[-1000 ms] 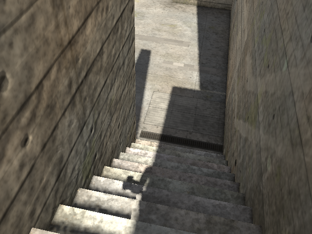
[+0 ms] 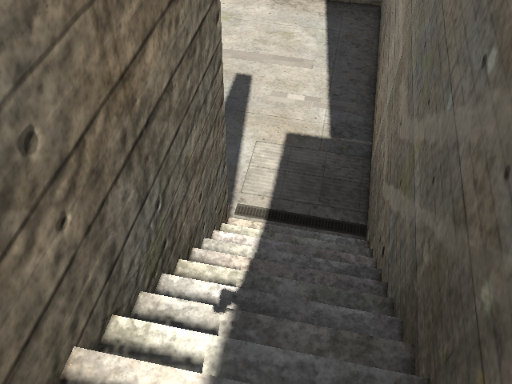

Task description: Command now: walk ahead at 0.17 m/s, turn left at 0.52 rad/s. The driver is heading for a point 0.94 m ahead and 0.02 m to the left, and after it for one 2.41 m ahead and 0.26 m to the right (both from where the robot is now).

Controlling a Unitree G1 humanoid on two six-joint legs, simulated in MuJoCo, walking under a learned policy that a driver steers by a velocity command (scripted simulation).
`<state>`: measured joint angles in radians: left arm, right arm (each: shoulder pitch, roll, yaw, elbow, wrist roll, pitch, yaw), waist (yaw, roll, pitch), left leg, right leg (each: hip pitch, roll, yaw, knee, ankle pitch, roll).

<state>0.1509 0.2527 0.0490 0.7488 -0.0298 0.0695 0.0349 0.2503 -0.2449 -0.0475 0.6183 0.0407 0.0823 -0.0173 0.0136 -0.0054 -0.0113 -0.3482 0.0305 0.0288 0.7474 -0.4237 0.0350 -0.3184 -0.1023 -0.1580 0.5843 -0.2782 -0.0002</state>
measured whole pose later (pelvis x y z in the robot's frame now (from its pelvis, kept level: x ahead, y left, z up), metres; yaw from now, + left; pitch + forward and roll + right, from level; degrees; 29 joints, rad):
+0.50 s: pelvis +0.08 +0.05 -0.01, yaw +14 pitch +2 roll -3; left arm 0.21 0.32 0.08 0.72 0.00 -0.04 -0.03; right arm 0.41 -0.26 -0.01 0.66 0.00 -0.04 -0.04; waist 0.00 -0.04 -0.07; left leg -0.24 -0.10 -0.17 0.71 -0.49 0.09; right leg -0.65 0.04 0.12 1.01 0.03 -0.03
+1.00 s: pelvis +0.27 +0.01 -0.21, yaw -4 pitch +1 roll +0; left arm 0.45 0.18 -0.02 0.80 -0.01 0.04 0.05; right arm 0.15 -0.20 0.02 0.59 -0.01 0.00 -0.08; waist 0.01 0.03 0.03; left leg -0.99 0.03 -0.09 1.59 -0.14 -0.10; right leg -0.31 0.12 0.12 0.68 -0.37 -0.07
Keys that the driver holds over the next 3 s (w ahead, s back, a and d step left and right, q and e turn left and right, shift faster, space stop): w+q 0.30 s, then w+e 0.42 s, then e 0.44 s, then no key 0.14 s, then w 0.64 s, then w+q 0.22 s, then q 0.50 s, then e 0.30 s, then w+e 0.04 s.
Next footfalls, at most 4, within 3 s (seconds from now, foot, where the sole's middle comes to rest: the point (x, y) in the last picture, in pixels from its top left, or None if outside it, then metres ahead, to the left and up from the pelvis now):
0.02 left None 0.02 0.12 -0.77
0.78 right None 0.29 -0.07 -0.97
1.34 left None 0.56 0.16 -1.18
1.92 right None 0.54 -0.13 -1.18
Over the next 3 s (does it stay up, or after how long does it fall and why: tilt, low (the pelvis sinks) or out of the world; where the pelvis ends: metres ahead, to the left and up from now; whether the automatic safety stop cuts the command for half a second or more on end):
stays up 0.83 -0.18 -0.76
